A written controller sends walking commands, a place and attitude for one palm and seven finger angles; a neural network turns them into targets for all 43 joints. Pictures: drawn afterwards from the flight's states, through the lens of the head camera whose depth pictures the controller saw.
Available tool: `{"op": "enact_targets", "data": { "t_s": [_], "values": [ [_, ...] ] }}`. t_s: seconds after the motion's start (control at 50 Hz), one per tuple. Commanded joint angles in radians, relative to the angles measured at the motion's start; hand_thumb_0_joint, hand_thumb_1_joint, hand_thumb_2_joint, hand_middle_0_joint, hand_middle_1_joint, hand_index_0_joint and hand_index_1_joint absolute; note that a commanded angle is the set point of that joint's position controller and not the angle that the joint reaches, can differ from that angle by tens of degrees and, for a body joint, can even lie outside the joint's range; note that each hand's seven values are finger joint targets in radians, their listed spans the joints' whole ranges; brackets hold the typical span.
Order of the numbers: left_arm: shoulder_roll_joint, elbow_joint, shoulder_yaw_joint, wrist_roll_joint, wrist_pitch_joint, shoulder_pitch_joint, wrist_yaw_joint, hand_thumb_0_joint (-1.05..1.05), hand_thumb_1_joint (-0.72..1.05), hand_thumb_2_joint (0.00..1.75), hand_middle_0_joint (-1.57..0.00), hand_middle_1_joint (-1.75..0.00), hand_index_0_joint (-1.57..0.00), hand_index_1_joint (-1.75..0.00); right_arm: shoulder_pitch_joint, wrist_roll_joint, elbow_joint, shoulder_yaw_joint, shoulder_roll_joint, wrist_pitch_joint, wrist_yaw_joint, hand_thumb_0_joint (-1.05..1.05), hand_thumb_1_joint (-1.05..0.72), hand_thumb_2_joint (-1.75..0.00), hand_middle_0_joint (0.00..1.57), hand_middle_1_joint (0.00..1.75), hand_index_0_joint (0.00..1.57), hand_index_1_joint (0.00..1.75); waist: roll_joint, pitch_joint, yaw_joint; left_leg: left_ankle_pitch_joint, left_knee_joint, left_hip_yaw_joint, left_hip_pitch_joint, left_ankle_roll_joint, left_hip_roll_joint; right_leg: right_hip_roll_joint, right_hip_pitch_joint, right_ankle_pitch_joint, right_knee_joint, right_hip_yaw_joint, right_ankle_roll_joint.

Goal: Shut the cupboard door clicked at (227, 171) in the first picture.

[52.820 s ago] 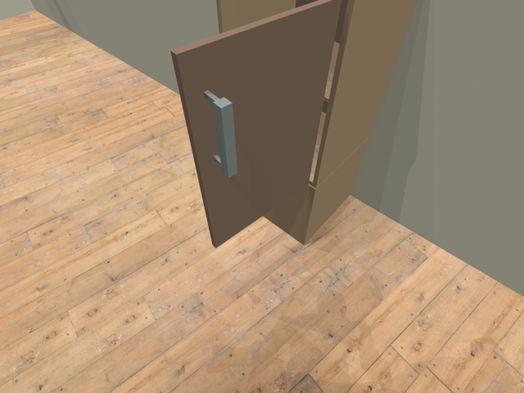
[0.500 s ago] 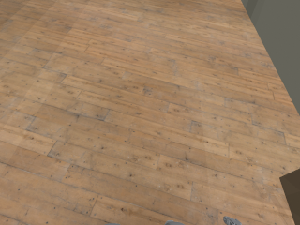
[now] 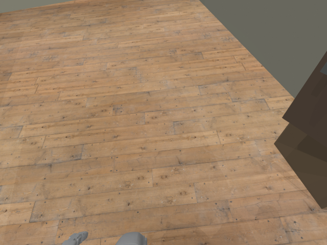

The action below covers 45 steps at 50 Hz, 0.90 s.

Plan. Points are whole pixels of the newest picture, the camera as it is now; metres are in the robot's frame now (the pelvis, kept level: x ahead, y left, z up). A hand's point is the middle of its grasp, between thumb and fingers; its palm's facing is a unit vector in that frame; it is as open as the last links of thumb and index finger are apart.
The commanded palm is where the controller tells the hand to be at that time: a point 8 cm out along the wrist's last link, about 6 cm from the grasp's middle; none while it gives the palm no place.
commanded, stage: turn to face it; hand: left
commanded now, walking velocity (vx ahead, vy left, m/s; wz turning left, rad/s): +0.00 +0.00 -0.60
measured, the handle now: out of the picture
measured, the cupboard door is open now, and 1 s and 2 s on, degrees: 22 22 22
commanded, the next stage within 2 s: take the last steps up to it in 1.34 s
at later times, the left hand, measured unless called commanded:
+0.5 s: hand (91, 241) +0.15 +0.23 -0.16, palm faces -0.23 -0.95 -0.22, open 7.4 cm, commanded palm none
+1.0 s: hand (136, 220) +0.20 +0.11 -0.15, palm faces -0.53 -0.81 -0.26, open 7.4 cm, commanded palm none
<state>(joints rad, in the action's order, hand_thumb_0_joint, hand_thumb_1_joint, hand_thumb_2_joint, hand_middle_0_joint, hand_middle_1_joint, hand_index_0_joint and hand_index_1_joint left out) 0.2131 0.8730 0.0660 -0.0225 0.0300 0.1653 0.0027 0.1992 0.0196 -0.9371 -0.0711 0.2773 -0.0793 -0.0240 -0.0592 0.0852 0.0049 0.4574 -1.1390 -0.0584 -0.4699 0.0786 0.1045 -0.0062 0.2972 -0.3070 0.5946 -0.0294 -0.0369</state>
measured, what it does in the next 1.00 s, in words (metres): steps on the spot, turning right: left foot, then right foot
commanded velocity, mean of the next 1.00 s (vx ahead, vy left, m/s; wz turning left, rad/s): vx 0.00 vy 0.00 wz -0.58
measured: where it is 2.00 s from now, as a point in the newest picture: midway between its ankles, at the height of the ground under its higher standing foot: outside the picture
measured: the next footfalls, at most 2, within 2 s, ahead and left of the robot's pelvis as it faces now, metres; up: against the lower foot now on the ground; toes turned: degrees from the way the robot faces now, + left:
left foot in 0.34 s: +0.08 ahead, +0.14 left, +0.00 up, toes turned -9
right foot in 0.74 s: -0.02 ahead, -0.11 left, +0.00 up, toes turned -31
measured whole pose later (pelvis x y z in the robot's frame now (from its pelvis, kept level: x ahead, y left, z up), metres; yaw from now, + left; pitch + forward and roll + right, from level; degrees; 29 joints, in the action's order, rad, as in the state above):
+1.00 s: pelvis +0.02 -0.01 +0.01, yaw -34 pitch +2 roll +1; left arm 0.21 0.89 0.05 -0.02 0.03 0.18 0.00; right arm 0.17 0.02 -0.90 -0.06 0.26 -0.06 -0.02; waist -0.02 0.08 0.01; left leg 0.38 -1.01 -0.02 -0.51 0.10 0.08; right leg -0.03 0.25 -0.27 0.49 0.05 -0.03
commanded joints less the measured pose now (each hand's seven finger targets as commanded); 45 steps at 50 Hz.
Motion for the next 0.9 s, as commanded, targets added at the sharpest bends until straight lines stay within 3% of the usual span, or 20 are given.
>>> {"op": "enact_targets", "data": {
  "t_s": [0.0, 0.16, 0.22, 0.26, 0.28, 0.3, 0.32, 0.34, 0.36, 0.44, 0.58, 0.66, 0.68, 0.7, 0.72, 0.74, 0.76, 0.78, 0.82, 0.88],
  "values": [
    [0.197, -0.069, 0.043, 0.003, -0.018, 0.009, -0.014, 0.0, 0.9, 0.9, -0.2, -0.3, -0.2, -0.3, -0.009, 0.0, 0.103, -0.004, 0.051, 0.042, 0.011, 0.0, -0.9, -0.9, 0.2, 0.3, 0.2, 0.3, 0.201, -0.137, -0.002, -0.099, 0.027, 0.046, -0.083, 0.024, -0.003, 0.218, -0.14, 0.42, -0.244, 0.24, -0.126],
    [0.215, -0.048, 0.054, -0.006, -0.015, 0.069, -0.013, 0.0, 0.9, 0.9, -0.2, -0.3, -0.2, -0.3, -0.073, -0.01, 0.14, 0.0, 0.046, 0.051, 0.003, 0.0, -0.9, -0.9, 0.2, 0.3, 0.2, 0.3, 0.185, -0.144, -0.039, -0.039, 0.266, 0.054, -0.046, 0.023, -0.047, 0.229, -0.186, 0.443, -0.221, 0.39, -0.17],
    [0.225, -0.055, 0.058, -0.005, -0.007, 0.04, -0.012, 0.0, 0.9, 0.9, -0.2, -0.3, -0.2, -0.3, -0.051, -0.017, 0.144, 0.001, 0.042, 0.057, -0.002, 0.0, -0.9, -0.9, 0.2, 0.3, 0.2, 0.3, 0.207, -0.136, -0.022, -0.045, 0.413, 0.054, 0.067, 0.009, -0.073, 0.216, -0.108, 0.467, -0.194, 0.431, -0.156],
    [0.208, -0.058, 0.055, 0.0, -0.001, -0.006, -0.013, 0.0, 0.9, 0.9, -0.2, -0.3, -0.2, -0.3, 0.028, -0.02, 0.117, 0.001, 0.046, 0.064, -0.007, 0.0, -0.9, -0.9, 0.2, 0.3, 0.2, 0.3, 0.189, -0.151, 0.021, -0.187, 0.624, 0.055, 0.233, 0.001, -0.078, 0.171, -0.013, 0.393, -0.135, 0.424, -0.097],
    [0.178, -0.07, 0.048, 0.009, 0.004, -0.016, -0.012, 0.0, 0.9, 0.9, -0.2, -0.3, -0.2, -0.3, 0.072, -0.016, 0.102, -0.002, 0.078, 0.076, -0.012, 0.0, -0.9, -0.9, 0.2, 0.3, 0.2, 0.3, 0.095, -0.173, 0.041, -0.25, 0.764, 0.086, 0.364, -0.012, -0.02, 0.098, 0.072, 0.282, -0.068, 0.359, -0.046],
    [0.113, -0.084, 0.037, 0.02, 0.009, 0.023, -0.003, 0.0, 0.9, 0.9, -0.2, -0.3, -0.2, -0.3, 0.08, 0.0, 0.108, -0.015, 0.171, 0.086, -0.015, 0.0, -0.9, -0.9, 0.2, 0.3, 0.2, 0.3, -0.17, -0.184, 0.03, -0.299, 0.864, 0.316, 0.472, -0.083, 0.211, -0.056, 0.237, -0.041, 0.115, 0.222, 0.018],
    [0.12, -0.092, 0.034, 0.012, 0.007, 0.011, 0.003, 0.0, 0.9, 0.9, -0.2, -0.3, -0.2, -0.3, 0.087, 0.005, 0.121, -0.021, 0.216, 0.08, -0.02, 0.0, -0.9, -0.9, 0.2, 0.3, 0.2, 0.3, -0.264, -0.163, 0.036, -0.426, 0.874, 0.421, 0.425, -0.181, 0.367, -0.06, 0.279, -0.309, 0.344, 0.096, 0.054],
    [0.145, -0.092, 0.04, 0.003, 0.009, 0.002, 0.008, 0.0, 0.9, 0.9, -0.2, -0.3, -0.2, -0.3, 0.07, 0.013, 0.136, -0.011, 0.195, 0.075, -0.02, 0.0, -0.9, -0.9, 0.2, 0.3, 0.2, 0.3, -0.14, -0.134, 0.033, -0.455, 0.862, 0.383, 0.322, -0.226, 0.369, -0.02, 0.237, -0.29, 0.484, 0.113, 0.054],
    [0.145, -0.074, 0.049, -0.004, 0.018, 0.028, 0.012, 0.0, 0.9, 0.9, -0.2, -0.3, -0.2, -0.3, 0.012, 0.015, 0.146, 0.001, 0.152, 0.081, -0.024, 0.0, -0.9, -0.9, 0.2, 0.3, 0.2, 0.3, -0.155, -0.117, -0.005, -0.506, 0.861, 0.32, 0.3, -0.218, 0.323, -0.005, 0.26, -0.234, 0.554, 0.109, 0.067],
    [0.116, -0.056, 0.048, 0.001, 0.03, 0.026, 0.032, 0.0, 0.9, 0.9, -0.2, -0.3, -0.2, -0.3, 0.002, 0.014, 0.145, 0.006, 0.119, 0.085, -0.028, 0.0, -0.9, -0.9, 0.2, 0.3, 0.2, 0.3, -0.118, -0.115, -0.01, -0.671, 0.782, 0.091, 0.381, -0.187, 0.218, 0.021, 0.286, -0.14, 0.591, 0.051, 0.096],
    [0.079, -0.083, 0.03, 0.003, 0.025, -0.056, 0.042, 0.0, 0.9, 0.9, -0.2, -0.3, -0.2, -0.3, 0.081, 0.013, 0.093, -0.019, 0.147, 0.077, -0.014, 0.0, -0.9, -0.9, 0.2, 0.3, 0.2, 0.3, -0.175, -0.141, 0.04, -0.721, 0.714, -0.013, 0.436, -0.189, 0.237, 0.023, 0.168, -0.147, 0.256, -0.051, 0.085],
    [0.106, -0.06, 0.033, 0.003, 0.01, 0.014, 0.037, 0.0, 0.9, 0.9, -0.2, -0.3, -0.2, -0.3, 0.047, 0.006, 0.09, -0.031, 0.168, 0.071, -0.002, 0.0, -0.9, -0.9, 0.2, 0.3, 0.2, 0.3, -0.144, -0.147, -0.003, -0.611, 0.599, -0.064, 0.323, -0.129, 0.235, 0.003, -0.049, 0.023, -0.031, -0.079, 0.05],
    [0.144, -0.036, 0.043, 0.001, 0.003, 0.097, 0.033, 0.0, 0.9, 0.9, -0.2, -0.3, -0.2, -0.3, 0.019, -0.001, 0.101, -0.031, 0.159, 0.07, 0.002, 0.0, -0.9, -0.9, 0.2, 0.3, 0.2, 0.3, -0.071, -0.172, -0.051, -0.491, 0.486, -0.106, 0.231, -0.081, 0.199, 0.035, -0.188, 0.16, -0.154, -0.036, 0.029],
    [0.258, -0.015, 0.063, -0.011, -0.012, 0.161, 0.019, 0.0, 0.9, 0.9, -0.2, -0.3, -0.2, -0.3, 0.005, -0.011, 0.131, -0.015, 0.079, 0.066, 0.007, 0.0, -0.9, -0.9, 0.2, 0.3, 0.2, 0.3, 0.257, -0.186, -0.088, -0.11, 0.267, -0.165, 0.006, -0.015, 0.072, 0.259, -0.344, 0.387, -0.255, 0.271, -0.052],
    [0.319, -0.001, 0.071, 0.002, -0.01, 0.192, 0.003, 0.0, 0.9, 0.9, -0.2, -0.3, -0.2, -0.3, -0.067, -0.007, 0.174, 0.0, 0.056, 0.055, 0.004, 0.0, -0.9, -0.9, 0.2, 0.3, 0.2, 0.3, 0.383, -0.15, -0.109, 0.22, 0.064, -0.076, -0.139, 0.006, -0.023, 0.4, -0.291, 0.688, -0.25, 0.462, -0.152],
    [0.309, -0.003, 0.065, 0.007, -0.01, 0.183, -0.006, 0.0, 0.9, 0.9, -0.2, -0.3, -0.2, -0.3, -0.059, -0.01, 0.169, 0.004, 0.074, 0.042, -0.001, 0.0, -0.9, -0.9, 0.2, 0.3, 0.2, 0.3, 0.309, -0.142, -0.092, 0.163, -0.038, 0.038, -0.148, -0.005, 0.001, 0.405, -0.234, 0.554, -0.268, 0.434, -0.196],
    [0.267, -0.019, 0.066, 0.004, -0.007, 0.119, -0.017, 0.0, 0.9, 0.9, -0.2, -0.3, -0.2, -0.3, -0.073, -0.009, 0.162, -0.001, 0.069, 0.04, -0.002, 0.0, -0.9, -0.9, 0.2, 0.3, 0.2, 0.3, 0.276, -0.102, -0.069, 0.094, -0.058, 0.064, -0.183, -0.005, 0.018, 0.35, -0.201, 0.459, -0.278, 0.41, -0.182],
    [0.249, -0.035, 0.06, 0.002, -0.008, 0.061, -0.019, 0.0, 0.9, 0.9, -0.2, -0.3, -0.2, -0.3, -0.064, -0.005, 0.147, -0.002, 0.069, 0.043, -0.002, 0.0, -0.9, -0.9, 0.2, 0.3, 0.2, 0.3, 0.318, -0.089, -0.047, 0.046, -0.059, 0.069, -0.202, 0.004, 0.023, 0.311, -0.2, 0.419, -0.268, 0.393, -0.171],
    [0.199, -0.054, 0.041, 0.005, -0.016, 0.008, -0.017, 0.0, 0.9, 0.9, -0.2, -0.3, -0.2, -0.3, -0.03, -0.001, 0.122, -0.003, 0.077, 0.046, 0.005, 0.0, -0.9, -0.9, 0.2, 0.3, 0.2, 0.3, 0.273, -0.109, -0.008, -0.05, -0.019, 0.065, -0.141, 0.019, 0.017, 0.243, -0.172, 0.511, -0.235, 0.276, -0.139],
    [0.205, -0.052, 0.042, 0.003, -0.022, 0.023, -0.015, 0.0, 0.9, 0.9, -0.2, -0.3, -0.2, -0.3, -0.004, -0.003, 0.104, 0.001, 0.055, 0.046, 0.009, 0.0, -0.9, -0.9, 0.2, 0.3, 0.2, 0.3, 0.195, -0.168, -0.006, -0.087, 0.078, 0.038, -0.088, 0.028, -0.015, 0.21, -0.209, 0.562, -0.208, 0.244, -0.135]
  ]
}}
